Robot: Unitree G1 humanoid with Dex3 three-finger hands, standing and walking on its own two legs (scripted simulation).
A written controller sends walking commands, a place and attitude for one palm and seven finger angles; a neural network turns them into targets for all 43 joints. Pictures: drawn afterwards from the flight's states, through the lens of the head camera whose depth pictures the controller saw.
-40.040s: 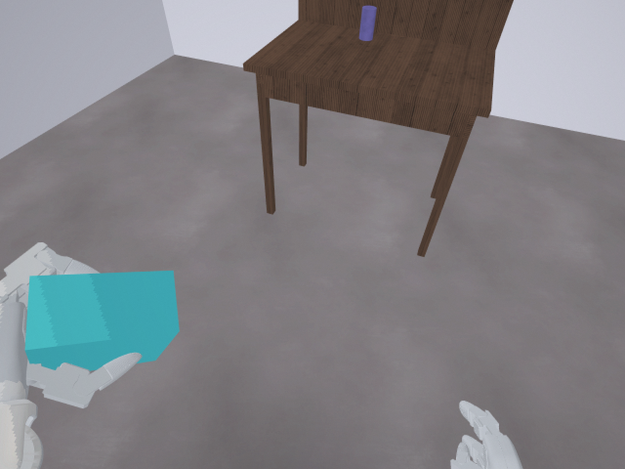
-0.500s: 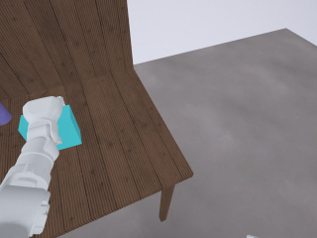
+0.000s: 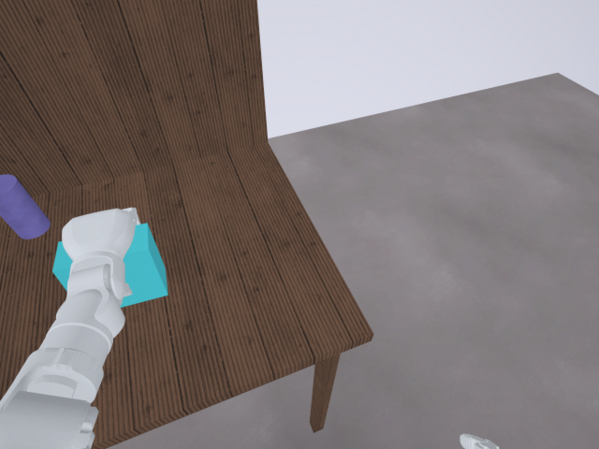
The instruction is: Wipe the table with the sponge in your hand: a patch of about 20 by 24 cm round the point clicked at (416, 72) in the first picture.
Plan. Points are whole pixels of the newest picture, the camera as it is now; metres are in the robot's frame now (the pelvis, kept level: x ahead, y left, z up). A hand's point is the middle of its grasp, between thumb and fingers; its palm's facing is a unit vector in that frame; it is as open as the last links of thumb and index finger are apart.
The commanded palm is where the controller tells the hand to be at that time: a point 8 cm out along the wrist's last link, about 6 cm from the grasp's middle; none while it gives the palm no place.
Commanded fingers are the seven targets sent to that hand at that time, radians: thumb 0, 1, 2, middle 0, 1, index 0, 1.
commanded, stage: wipe back along the first lane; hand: left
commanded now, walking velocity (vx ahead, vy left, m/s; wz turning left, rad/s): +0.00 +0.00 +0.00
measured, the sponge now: (120, 277) +0.36 +0.31 -0.01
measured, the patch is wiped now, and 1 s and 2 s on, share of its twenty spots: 1.00 1.00 1.00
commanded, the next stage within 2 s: lift the sponge slowly off the table in 1.14 s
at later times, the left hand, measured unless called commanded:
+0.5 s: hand (118, 284) +0.32 +0.28 +0.03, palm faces -0.05 -0.03 -1.00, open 10.2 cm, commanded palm +0.29 +0.26 +0.06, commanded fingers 0.00 0.10 1.30 -1.20 -1.60 -1.20 -1.60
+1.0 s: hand (122, 315) +0.28 +0.26 +0.03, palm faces -0.02 -0.06 -1.00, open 10.2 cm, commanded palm +0.23 +0.25 +0.06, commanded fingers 0.00 0.10 1.30 -1.20 -1.60 -1.20 -1.60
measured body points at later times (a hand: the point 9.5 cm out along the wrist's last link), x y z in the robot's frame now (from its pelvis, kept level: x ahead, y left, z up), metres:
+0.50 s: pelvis +0.00 +0.00 +0.00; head +0.00 -0.02 +0.45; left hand +0.32 +0.28 +0.09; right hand +0.17 -0.24 -0.11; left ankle +0.02 +0.09 -0.73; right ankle -0.04 -0.11 -0.73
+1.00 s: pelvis +0.00 -0.01 +0.00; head -0.01 -0.04 +0.45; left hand +0.27 +0.26 +0.09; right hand +0.21 -0.24 -0.09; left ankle +0.02 +0.09 -0.73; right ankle -0.04 -0.11 -0.73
